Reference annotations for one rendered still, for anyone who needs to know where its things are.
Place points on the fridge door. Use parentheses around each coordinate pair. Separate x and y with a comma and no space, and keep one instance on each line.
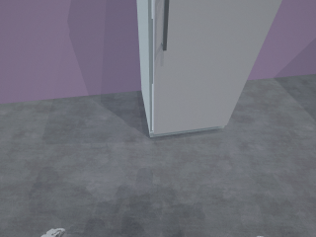
(212,46)

